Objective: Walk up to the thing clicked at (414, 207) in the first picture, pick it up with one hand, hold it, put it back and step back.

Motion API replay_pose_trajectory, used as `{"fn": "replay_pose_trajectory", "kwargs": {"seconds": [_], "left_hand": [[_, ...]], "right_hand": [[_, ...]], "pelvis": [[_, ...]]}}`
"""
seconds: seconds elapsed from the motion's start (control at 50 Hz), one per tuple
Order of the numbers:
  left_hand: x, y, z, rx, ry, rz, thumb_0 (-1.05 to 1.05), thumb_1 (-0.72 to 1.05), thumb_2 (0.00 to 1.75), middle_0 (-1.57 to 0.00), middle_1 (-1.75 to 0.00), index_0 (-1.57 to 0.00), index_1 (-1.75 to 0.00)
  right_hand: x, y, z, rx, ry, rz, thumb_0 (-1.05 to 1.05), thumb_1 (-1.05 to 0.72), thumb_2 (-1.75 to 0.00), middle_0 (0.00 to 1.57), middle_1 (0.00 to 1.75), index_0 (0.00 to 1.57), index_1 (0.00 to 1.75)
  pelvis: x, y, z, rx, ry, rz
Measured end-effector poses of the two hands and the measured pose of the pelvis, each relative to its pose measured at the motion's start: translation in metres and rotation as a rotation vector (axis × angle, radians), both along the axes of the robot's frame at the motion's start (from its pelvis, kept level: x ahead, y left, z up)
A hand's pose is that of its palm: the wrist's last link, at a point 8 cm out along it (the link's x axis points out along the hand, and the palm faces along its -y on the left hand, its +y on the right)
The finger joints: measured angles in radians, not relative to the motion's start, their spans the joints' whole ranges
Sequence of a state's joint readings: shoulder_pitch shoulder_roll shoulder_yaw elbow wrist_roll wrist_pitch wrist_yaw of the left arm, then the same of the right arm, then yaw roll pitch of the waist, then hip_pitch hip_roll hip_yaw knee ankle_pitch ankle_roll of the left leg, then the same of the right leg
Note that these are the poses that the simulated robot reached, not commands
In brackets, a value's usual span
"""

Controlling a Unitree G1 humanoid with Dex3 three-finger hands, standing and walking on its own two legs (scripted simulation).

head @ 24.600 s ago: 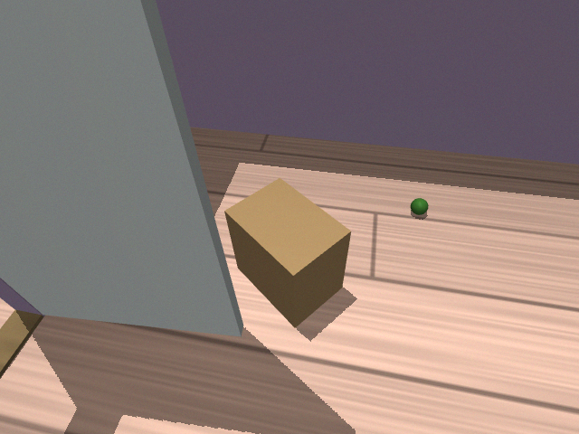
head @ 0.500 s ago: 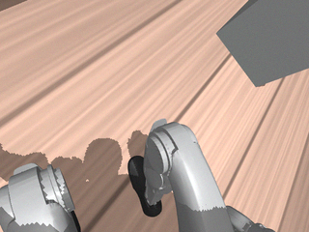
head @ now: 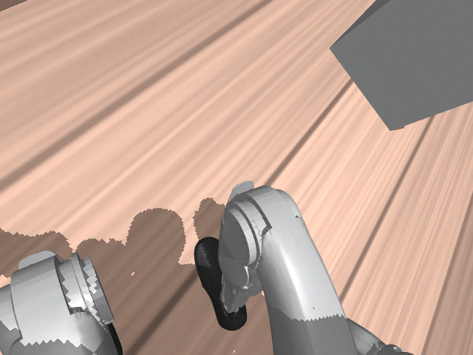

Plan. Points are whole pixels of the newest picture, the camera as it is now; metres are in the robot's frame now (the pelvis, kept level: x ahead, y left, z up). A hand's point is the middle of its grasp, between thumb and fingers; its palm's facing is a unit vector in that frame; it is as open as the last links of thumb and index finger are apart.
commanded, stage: open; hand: left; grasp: from above
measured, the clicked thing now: out of the picture +0.43 +0.33 -0.26
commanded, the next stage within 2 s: withdraw in 0.08 s
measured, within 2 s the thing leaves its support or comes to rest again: rests again in 1.18 s
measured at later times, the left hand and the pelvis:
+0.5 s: hand out of the picture +0.44 +0.34 -0.19, palm faces -0.31 -0.12 -0.94, open 13.9 cm; pelvis +0.01 +0.00 +0.01, yaw +2 degrees
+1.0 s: hand out of the picture +0.38 +0.32 -0.09, palm faces -0.49 -0.11 -0.86, open 13.7 cm; pelvis -0.01 -0.02 +0.06, yaw +8 degrees
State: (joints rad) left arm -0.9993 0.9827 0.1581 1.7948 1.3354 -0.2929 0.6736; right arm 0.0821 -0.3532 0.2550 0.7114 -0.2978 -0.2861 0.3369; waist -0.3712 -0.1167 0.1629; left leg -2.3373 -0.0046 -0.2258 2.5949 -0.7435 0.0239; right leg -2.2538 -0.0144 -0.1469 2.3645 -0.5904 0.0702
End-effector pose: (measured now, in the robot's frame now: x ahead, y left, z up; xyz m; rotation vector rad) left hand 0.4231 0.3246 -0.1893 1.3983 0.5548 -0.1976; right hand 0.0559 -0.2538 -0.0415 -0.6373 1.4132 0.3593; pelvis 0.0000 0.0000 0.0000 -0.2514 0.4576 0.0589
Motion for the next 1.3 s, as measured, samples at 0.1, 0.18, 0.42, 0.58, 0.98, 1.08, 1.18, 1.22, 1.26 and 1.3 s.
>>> {"fn": "replay_pose_trajectory", "kwargs": {"seconds": [0.1,0.18,0.42,0.58,0.98,1.08,1.18,1.22,1.26,1.3], "left_hand": [[-0.001,-0.001,0.000,0.004,-0.001,-0.022,0.00,-0.37,1.04,-0.09,-1.21,-0.13,-1.16],[-0.001,-0.004,0.000,0.006,-0.011,-0.030,0.00,-0.36,1.02,-0.08,-1.21,-0.13,-1.16],[0.011,0.009,0.026,0.031,-0.111,0.041,0.00,-0.47,1.00,-0.08,-1.07,-0.10,-1.05],[0.002,0.022,0.105,0.116,-0.120,0.037,0.00,-0.52,1.03,-0.09,-1.04,-0.08,-1.04],[-0.029,0.002,0.159,0.030,0.038,-0.092,0.00,-0.49,1.03,-0.13,-1.04,-0.11,-1.05],[-0.026,0.001,0.132,0.034,0.014,-0.114,0.00,-0.49,1.02,-0.13,-1.03,-0.12,-1.04],[-0.009,0.006,0.125,0.064,-0.084,-0.087,0.00,-0.48,1.01,-0.13,-1.02,-0.13,-1.02],[-0.004,0.010,0.129,0.083,-0.113,-0.061,0.00,-0.47,1.00,-0.15,-1.00,-0.14,-1.00],[-0.002,0.014,0.137,0.100,-0.120,-0.032,0.00,-0.46,0.98,-0.16,-0.97,-0.16,-0.97],[-0.002,0.017,0.147,0.107,-0.110,-0.002,0.00,-0.42,0.97,-0.18,-0.93,-0.17,-0.93]], "right_hand": [[-0.001,0.001,0.000,0.001,0.001,0.006,0.00,-0.90,-0.90,0.20,0.30,0.20,0.30],[0.000,0.000,0.001,-0.004,-0.004,0.007,0.00,-0.90,-0.90,0.20,0.30,0.20,0.30],[0.004,-0.011,0.007,-0.012,-0.026,-0.052,0.00,-0.91,-0.90,0.20,0.30,0.20,0.30],[0.029,-0.019,-0.001,0.037,-0.082,-0.210,0.00,-0.92,-0.90,0.20,0.30,0.20,0.30],[0.057,-0.032,0.014,-0.045,-0.209,-0.204,0.00,-0.92,-0.90,0.20,0.30,0.20,0.30],[0.039,-0.032,0.004,-0.086,-0.162,-0.211,0.00,-0.92,-0.90,0.20,0.30,0.20,0.30],[0.019,-0.028,-0.006,-0.100,-0.113,-0.258,0.00,-0.92,-0.90,0.20,0.30,0.20,0.30],[0.014,-0.025,-0.008,-0.093,-0.098,-0.287,0.00,-0.91,-0.90,0.20,0.30,0.20,0.30],[0.011,-0.021,-0.008,-0.078,-0.088,-0.313,0.00,-0.91,-0.90,0.20,0.30,0.20,0.30],[0.010,-0.017,-0.006,-0.058,-0.082,-0.335,0.01,-0.91,-0.90,0.20,0.30,0.20,0.30]], "pelvis": [[-0.001,0.000,0.000,0.001,-0.004,0.000],[-0.001,0.000,0.001,0.001,-0.005,-0.001],[0.004,-0.002,0.005,0.009,0.039,0.005],[0.008,-0.003,0.028,0.048,0.129,0.033],[-0.011,-0.015,0.062,0.119,0.113,0.073],[-0.010,-0.014,0.047,0.110,0.110,0.069],[-0.006,-0.010,0.037,0.097,0.125,0.066],[-0.005,-0.009,0.037,0.095,0.137,0.066],[-0.003,-0.007,0.041,0.093,0.149,0.066],[-0.001,-0.006,0.047,0.093,0.161,0.065]]}}
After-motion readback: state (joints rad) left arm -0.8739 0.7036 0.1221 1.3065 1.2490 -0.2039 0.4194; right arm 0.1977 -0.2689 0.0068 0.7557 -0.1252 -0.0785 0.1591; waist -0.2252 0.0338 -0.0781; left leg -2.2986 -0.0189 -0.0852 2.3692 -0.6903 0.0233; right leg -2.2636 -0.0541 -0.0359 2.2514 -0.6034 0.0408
